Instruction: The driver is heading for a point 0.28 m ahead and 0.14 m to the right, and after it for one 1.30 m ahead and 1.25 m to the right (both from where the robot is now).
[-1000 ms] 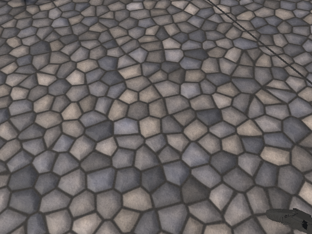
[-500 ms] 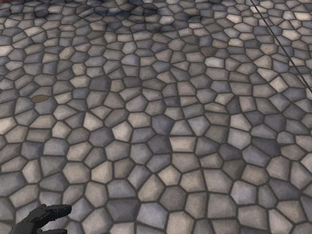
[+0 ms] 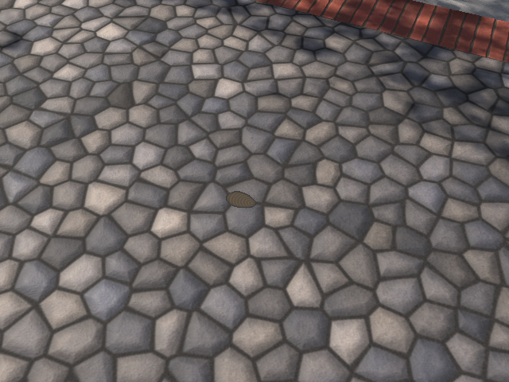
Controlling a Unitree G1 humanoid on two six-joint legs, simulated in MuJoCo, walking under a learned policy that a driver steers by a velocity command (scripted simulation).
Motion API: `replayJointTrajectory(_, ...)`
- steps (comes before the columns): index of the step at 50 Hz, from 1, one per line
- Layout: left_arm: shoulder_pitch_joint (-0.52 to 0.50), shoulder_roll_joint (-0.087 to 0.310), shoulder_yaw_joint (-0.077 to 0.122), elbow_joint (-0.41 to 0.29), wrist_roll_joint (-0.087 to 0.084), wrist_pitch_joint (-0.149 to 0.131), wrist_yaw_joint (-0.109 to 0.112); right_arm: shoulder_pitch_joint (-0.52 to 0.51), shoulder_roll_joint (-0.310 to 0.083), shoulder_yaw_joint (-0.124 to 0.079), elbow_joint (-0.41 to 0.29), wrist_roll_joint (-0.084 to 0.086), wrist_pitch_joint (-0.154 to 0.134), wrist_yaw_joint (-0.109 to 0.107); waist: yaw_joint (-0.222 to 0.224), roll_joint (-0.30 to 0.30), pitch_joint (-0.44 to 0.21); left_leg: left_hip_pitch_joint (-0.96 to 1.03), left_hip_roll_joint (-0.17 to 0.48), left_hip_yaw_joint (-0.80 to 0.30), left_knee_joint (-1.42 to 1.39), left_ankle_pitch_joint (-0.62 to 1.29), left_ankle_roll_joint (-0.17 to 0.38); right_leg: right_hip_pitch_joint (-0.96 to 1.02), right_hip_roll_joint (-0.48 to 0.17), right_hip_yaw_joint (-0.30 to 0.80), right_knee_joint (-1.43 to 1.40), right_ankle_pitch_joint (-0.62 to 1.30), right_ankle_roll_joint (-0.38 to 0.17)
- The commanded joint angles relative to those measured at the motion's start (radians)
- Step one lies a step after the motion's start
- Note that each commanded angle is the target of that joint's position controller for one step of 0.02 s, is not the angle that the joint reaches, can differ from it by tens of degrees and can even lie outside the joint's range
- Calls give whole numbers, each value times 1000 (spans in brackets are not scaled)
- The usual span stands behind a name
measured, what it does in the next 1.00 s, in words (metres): walks ahead, turning right: right foot, then left foot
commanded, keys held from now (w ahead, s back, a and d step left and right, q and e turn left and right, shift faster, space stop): w+e+shift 0.10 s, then e+shift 0.90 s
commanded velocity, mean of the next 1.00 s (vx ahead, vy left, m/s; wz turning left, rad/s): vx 0.33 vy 0.00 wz -0.66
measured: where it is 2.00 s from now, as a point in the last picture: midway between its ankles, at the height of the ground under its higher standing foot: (293, 351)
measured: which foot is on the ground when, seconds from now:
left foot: down 0.00-0.36, up 0.38-0.84, down 0.86-1.00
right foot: up 0.00-0.32, down 0.34-0.86, up 0.88-1.00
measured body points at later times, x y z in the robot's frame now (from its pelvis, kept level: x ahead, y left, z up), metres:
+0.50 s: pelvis +0.37 -0.07 +0.01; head +0.42 -0.07 +0.46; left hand +0.56 +0.16 -0.10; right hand +0.47 -0.37 -0.08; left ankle +0.33 +0.09 -0.59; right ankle +0.50 -0.14 -0.70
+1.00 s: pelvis +0.53 -0.02 +0.04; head +0.57 -0.03 +0.48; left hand +0.85 +0.10 -0.05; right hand +0.48 -0.35 -0.04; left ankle +0.66 +0.02 -0.70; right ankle +0.44 -0.12 -0.62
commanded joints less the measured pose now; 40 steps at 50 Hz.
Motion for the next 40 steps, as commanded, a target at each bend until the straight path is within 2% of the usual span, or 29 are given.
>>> replayJointTrajectory(1,-53,132,20,-118,-21,-31,9,112,-87,-23,-18,-25,-55,-5,-30,-122,-92,448,372,-707,-537,-256,161,-569,-90,101,43,105,-32)
replayJointTrajectory(2,5,131,24,-90,-15,-3,4,55,-62,-13,-16,-40,-63,-8,19,-76,-60,311,335,-585,-540,-189,137,-494,-131,106,6,152,-22)
replayJointTrajectory(3,33,126,26,-69,-14,25,-1,36,-38,-5,-2,-42,-67,-9,42,-30,-28,204,304,-478,-555,-132,112,-448,-157,105,-22,173,-11)
replayJointTrajectory(4,27,107,25,-62,-13,47,0,40,-25,-1,19,-36,-75,-8,45,-13,0,135,280,-383,-564,-75,87,-443,-166,102,-56,191,3)
replayJointTrajectory(5,-8,86,19,-71,-7,59,2,60,-34,-3,36,-35,-84,-11,29,-3,28,106,259,-298,-578,-3,65,-472,-159,101,-91,252,16)
replayJointTrajectory(7,-107,79,16,-106,17,52,0,63,-44,-2,55,-38,-96,-24,2,4,83,63,203,-111,-586,367,11,-468,-121,64,-291,389,38)
replayJointTrajectory(9,-153,54,11,-107,33,26,-22,68,-49,3,63,-46,-102,-48,-26,-14,49,76,143,23,-547,582,-70,-354,-64,-32,-527,633,35)
replayJointTrajectory(10,-203,28,4,-115,36,13,-38,114,-56,4,79,-42,-105,-59,-67,-29,31,109,151,37,-550,585,-92,-311,-37,-71,-618,753,33)
replayJointTrajectory(11,-239,12,2,-126,33,5,-54,152,-72,3,98,-36,-101,-69,-91,-23,21,177,166,38,-545,581,-107,-307,-16,-88,-699,828,31)
replayJointTrajectory(12,-260,15,4,-136,25,3,-68,167,-88,2,110,-30,-89,-79,-98,1,17,259,179,44,-520,602,-119,-326,4,-101,-761,849,30)
replayJointTrajectory(14,-229,67,25,-145,25,4,-96,153,-118,-7,106,-29,-56,-98,-74,54,-35,420,207,57,-388,783,-151,-324,57,-134,-827,790,16)
replayJointTrajectory(15,-153,97,41,-135,29,10,-105,126,-134,-14,93,-28,-37,-109,-31,85,-88,468,227,61,-284,919,-167,-270,96,-155,-818,706,5)
replayJointTrajectory(16,-17,138,63,-109,28,23,-105,87,-150,-22,73,-31,-20,-118,39,118,-158,471,245,54,-145,1045,-176,-153,129,-159,-779,610,-11)
replayJointTrajectory(17,176,199,92,-71,25,40,-93,22,-150,-25,48,-35,-10,-117,148,121,-227,380,248,41,92,1039,-182,45,120,-106,-744,556,-44)
replayJointTrajectory(18,275,222,97,-51,20,56,-66,-15,-103,-13,38,-22,-16,-96,209,-24,-237,258,137,61,475,557,-213,187,52,-5,-848,708,-85)
replayJointTrajectory(19,157,279,90,-93,68,45,-48,193,71,25,9,-47,-26,-59,-7,-410,-280,-185,-46,-69,904,-430,-286,471,-158,416,-735,1153,-292)
replayJointTrajectory(20,55,292,96,-172,95,44,-44,297,-28,34,3,-25,-45,-34,4,-256,-569,-219,-41,-287,1008,-347,-254,564,-303,793,-939,790,-418)
replayJointTrajectory(21,-7,236,95,-221,75,59,-43,146,-129,12,-11,-14,-40,-30,48,-60,-485,-203,9,-295,903,-250,-207,419,-242,744,-1027,381,-369)
replayJointTrajectory(22,-64,192,81,-224,45,69,-38,50,-116,10,-47,-18,-29,-42,2,80,-295,-244,41,-274,788,-193,-194,217,-197,686,-1085,169,-325)
replayJointTrajectory(23,-101,163,71,-235,29,71,-34,25,-111,12,-53,-30,-12,-54,-27,112,-229,-220,67,-269,698,-163,-196,85,-169,662,-1111,129,-300)
replayJointTrajectory(25,-156,165,76,-249,40,82,-26,34,-106,7,-43,-38,13,-65,-67,47,-143,-124,93,-269,513,-135,-210,-101,-64,533,-1134,211,-251)
replayJointTrajectory(26,-158,166,79,-245,38,87,-23,39,-87,9,-33,-43,14,-72,-66,31,-133,-103,93,-255,428,-131,-224,-138,-37,478,-1111,339,-240)
replayJointTrajectory(28,-113,186,87,-226,34,98,-6,8,-54,17,-32,-52,12,-84,-44,12,-182,-86,73,-245,316,-100,-261,-127,-23,428,-1050,609,-239)
replayJointTrajectory(29,-103,198,92,-221,30,108,5,-6,-50,17,-33,-48,14,-88,-39,-3,-215,-89,64,-252,283,-69,-276,-106,-21,428,-1030,633,-230)
replayJointTrajectory(30,-107,207,95,-223,23,121,15,-19,-55,15,-32,-41,17,-91,-35,-21,-239,-94,59,-262,252,-26,-285,-89,-14,432,-1020,586,-214)
replayJointTrajectory(32,-130,210,98,-234,8,145,31,-63,-65,9,-34,-30,23,-93,-22,-69,-237,-100,49,-276,176,45,-288,-83,14,448,-1024,383,-170)
replayJointTrajectory(35,-140,203,101,-242,11,165,39,-128,-66,4,-40,-24,14,-88,5,-138,-191,-72,33,-286,49,80,-281,-89,42,490,-1032,191,-142)
replayJointTrajectory(38,-137,197,107,-248,17,172,38,-164,-77,-5,-40,-19,-12,-76,24,-181,-175,-11,19,-298,-96,66,-267,-48,40,551,-993,229,-138)
replayJointTrajectory(40,-149,191,109,-258,17,172,34,-138,-98,-19,-25,-15,-27,-66,12,-199,-180,79,23,-305,-228,72,-250,-25,42,601,-951,285,-121)
Keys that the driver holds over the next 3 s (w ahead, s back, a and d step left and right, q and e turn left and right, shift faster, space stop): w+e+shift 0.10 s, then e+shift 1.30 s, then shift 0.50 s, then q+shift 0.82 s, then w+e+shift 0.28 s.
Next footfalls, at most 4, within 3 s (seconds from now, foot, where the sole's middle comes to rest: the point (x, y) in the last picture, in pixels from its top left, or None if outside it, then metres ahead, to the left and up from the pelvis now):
0.34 right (325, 353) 0.54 -0.15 -0.74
0.86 left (271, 300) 0.68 -0.01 -0.74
1.34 right None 0.44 -0.12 -0.74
1.78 left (298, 304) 0.67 -0.08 -0.74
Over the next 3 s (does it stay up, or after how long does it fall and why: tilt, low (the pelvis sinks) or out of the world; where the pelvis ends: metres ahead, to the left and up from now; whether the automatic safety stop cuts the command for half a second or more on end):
stays up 0.63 -0.11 0.04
